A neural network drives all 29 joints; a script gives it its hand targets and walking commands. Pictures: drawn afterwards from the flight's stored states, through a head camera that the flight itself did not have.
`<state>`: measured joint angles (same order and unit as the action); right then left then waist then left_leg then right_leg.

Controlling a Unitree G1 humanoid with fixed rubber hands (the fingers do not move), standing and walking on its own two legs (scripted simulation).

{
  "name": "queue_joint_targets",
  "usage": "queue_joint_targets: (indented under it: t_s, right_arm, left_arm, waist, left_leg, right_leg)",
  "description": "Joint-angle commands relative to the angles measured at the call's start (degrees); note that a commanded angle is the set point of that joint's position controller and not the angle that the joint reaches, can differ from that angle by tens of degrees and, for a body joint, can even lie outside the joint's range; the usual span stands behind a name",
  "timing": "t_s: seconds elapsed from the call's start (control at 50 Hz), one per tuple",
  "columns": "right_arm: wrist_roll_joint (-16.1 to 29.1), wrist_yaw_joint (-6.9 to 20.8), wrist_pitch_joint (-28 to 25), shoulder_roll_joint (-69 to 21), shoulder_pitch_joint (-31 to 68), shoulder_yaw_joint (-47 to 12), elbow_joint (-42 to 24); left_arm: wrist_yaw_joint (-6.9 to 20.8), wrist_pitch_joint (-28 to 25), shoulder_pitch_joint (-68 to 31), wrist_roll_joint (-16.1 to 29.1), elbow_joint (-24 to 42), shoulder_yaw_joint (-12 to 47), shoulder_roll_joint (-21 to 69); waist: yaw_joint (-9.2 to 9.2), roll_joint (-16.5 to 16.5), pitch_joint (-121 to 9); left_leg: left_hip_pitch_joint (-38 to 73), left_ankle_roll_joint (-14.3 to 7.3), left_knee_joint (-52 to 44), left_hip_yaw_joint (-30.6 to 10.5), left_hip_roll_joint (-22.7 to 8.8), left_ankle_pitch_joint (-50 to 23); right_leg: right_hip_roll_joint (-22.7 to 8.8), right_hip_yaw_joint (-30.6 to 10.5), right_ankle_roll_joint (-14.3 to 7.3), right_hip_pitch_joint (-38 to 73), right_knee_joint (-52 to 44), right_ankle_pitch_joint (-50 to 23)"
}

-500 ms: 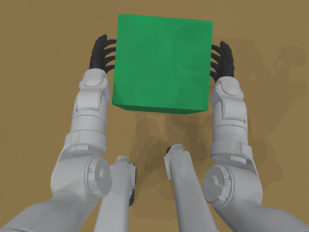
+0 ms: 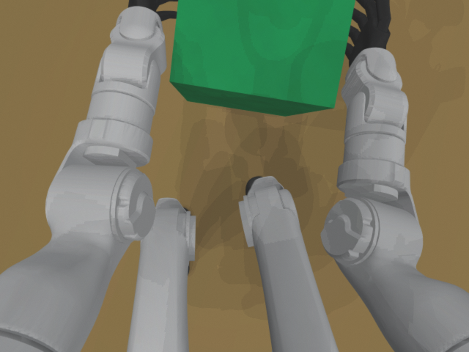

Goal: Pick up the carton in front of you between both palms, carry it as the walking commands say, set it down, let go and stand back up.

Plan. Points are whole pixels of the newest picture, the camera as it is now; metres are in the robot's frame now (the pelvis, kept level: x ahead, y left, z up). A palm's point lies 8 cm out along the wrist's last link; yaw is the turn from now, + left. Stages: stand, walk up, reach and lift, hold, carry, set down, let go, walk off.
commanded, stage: set down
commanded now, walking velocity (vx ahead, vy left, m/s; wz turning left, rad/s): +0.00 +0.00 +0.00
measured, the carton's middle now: (252, 41) +0.53 -0.13 -0.21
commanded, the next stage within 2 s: none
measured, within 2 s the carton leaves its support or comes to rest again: rests again in 0.78 s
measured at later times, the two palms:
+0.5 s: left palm (167, 23) +0.59 +0.01 -0.25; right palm (336, 58) +0.49 -0.28 -0.24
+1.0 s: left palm (163, 30) +0.59 +0.02 -0.26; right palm (329, 69) +0.48 -0.27 -0.26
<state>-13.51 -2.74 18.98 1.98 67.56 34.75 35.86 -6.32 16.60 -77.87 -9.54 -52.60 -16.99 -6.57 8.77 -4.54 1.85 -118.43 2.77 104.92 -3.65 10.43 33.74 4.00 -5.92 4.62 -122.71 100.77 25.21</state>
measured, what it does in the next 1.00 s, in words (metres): lowers itself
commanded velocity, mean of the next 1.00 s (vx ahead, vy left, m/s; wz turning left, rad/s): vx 0.00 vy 0.00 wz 0.00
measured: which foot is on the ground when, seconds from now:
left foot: down 0.00-1.00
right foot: down 0.00-1.00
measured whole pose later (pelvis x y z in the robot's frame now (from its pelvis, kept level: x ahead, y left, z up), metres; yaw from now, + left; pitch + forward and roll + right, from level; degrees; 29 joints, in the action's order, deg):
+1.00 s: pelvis +0.00 +0.01 -0.08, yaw +0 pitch +39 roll -4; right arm -7.9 1.3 14.4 9.4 79.9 34.2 47.9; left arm -5.8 12.7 -97.5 1.1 -69.8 -0.5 -17.6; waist 12.1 -4.5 23.3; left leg -125.7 1.1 124.2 -2.8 11.5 37.4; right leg -0.3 -2.2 4.7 -127.6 118.2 29.9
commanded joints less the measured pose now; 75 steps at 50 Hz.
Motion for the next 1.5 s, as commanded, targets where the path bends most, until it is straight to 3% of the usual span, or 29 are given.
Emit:
queue_joint_targets:
  t_s: [0.0, 0.3, 0.38, 0.46, 0.66, 0.82, 1.1, 1.28, 1.38, 1.42, 1.48]
  right_arm:
    - [8.16, 14.91, -1.49, -41.94, 38.95, -26.80, 0.92]
    - [13.35, 13.81, -3.04, -34.17, 49.97, -27.15, -0.85]
    - [15.05, 13.74, -3.79, -32.89, 50.41, -27.59, -1.71]
    - [15.39, 13.89, -4.27, -33.17, 48.54, -27.19, 0.38]
    - [12.18, 15.06, -5.12, -29.30, 46.79, -21.64, 5.31]
    - [11.16, 14.72, -6.33, -24.56, 47.89, -19.79, 6.44]
    - [6.90, 14.91, -5.89, -20.50, 41.40, -13.26, 12.69]
    - [4.55, 14.65, -5.99, -17.35, 37.62, -9.01, 15.68]
    - [4.27, 13.99, -6.74, -15.57, 35.73, -7.25, 17.14]
    - [4.13, 12.91, -7.45, -12.14, 33.74, -5.57, 18.16]
    - [4.00, 8.39, -10.17, 3.58, 27.17, -0.48, 20.74]
  left_arm:
    - [10.78, -2.34, -33.60, 7.04, 1.89, 19.37, 48.29]
    - [10.11, -3.10, -43.19, 13.89, 0.34, 25.18, 40.28]
    - [10.20, -4.03, -44.12, 15.77, 1.56, 27.72, 41.20]
    - [10.13, -4.73, -43.06, 16.57, 1.07, 28.93, 42.37]
    - [10.45, -5.58, -41.98, 15.43, -3.70, 26.35, 39.86]
    - [10.59, -6.48, -44.41, 16.59, -4.54, 26.40, 35.59]
    - [12.25, -5.96, -38.88, 10.68, -12.27, 19.54, 26.89]
    - [12.45, -5.24, -35.22, 7.16, -14.14, 17.26, 23.21]
    - [12.09, -5.30, -34.95, 6.52, -13.44, 18.07, 21.29]
    - [11.24, -5.61, -34.76, 6.42, -12.72, 18.36, 17.56]
    - [7.55, -6.72, -34.19, 7.45, -11.44, 18.31, 0.50]
  waist:
    - [5.87, -2.60, -65.73]
    - [9.74, -5.24, -61.23]
    - [11.33, -7.43, -60.76]
    - [11.53, -8.08, -60.11]
    - [12.26, -10.26, -49.87]
    - [13.13, -9.76, -44.76]
    - [9.82, -8.71, -28.92]
    - [8.03, -8.68, -23.65]
    - [8.10, -8.65, -23.82]
    - [8.49, -8.72, -24.77]
    - [10.19, -8.54, -27.29]
  left_leg:
    - [24.21, -0.47, -7.91, 7.52, 2.38, -12.79]
    - [22.84, -1.56, 4.19, 7.35, 1.21, -13.81]
    - [21.38, -1.35, 6.33, 7.20, 0.87, -17.34]
    - [18.25, -1.23, 7.10, 6.71, 0.66, -19.05]
    - [19.16, -1.58, 7.16, 4.73, 0.27, -18.35]
    - [17.67, -1.94, 7.53, 3.54, -0.22, -15.89]
    - [10.19, -2.85, 7.61, 2.99, -0.97, -7.52]
    - [10.26, -2.90, 8.06, 1.73, -1.93, -7.68]
    - [13.02, -2.55, 8.83, 1.19, -2.64, -10.08]
    - [15.06, -2.05, 9.21, 1.06, -3.14, -11.59]
    - [18.65, -0.77, 9.67, 0.84, -4.41, -13.46]
  right_leg:
    - [2.35, 12.76, -0.40, 43.58, -2.63, -20.17]
    - [0.76, 13.13, -0.58, 39.68, 7.18, -22.86]
    - [0.67, 11.94, -1.32, 42.07, 9.02, -29.37]
    - [0.50, 10.88, -1.81, 44.62, 10.67, -33.01]
    - [-0.37, 11.90, -2.38, 30.06, 11.23, -23.11]
    - [-1.24, 11.75, -3.10, 27.42, 12.06, -19.73]
    - [-1.29, 10.25, -3.53, 21.32, 12.49, -11.90]
    - [-1.04, 9.63, -3.72, 17.29, 13.34, -9.47]
    - [-1.22, 10.11, -3.14, 16.63, 14.08, -10.13]
    - [-1.57, 10.58, -2.65, 17.01, 14.39, -10.91]
    - [-2.46, 11.42, -1.82, 19.21, 14.79, -12.76]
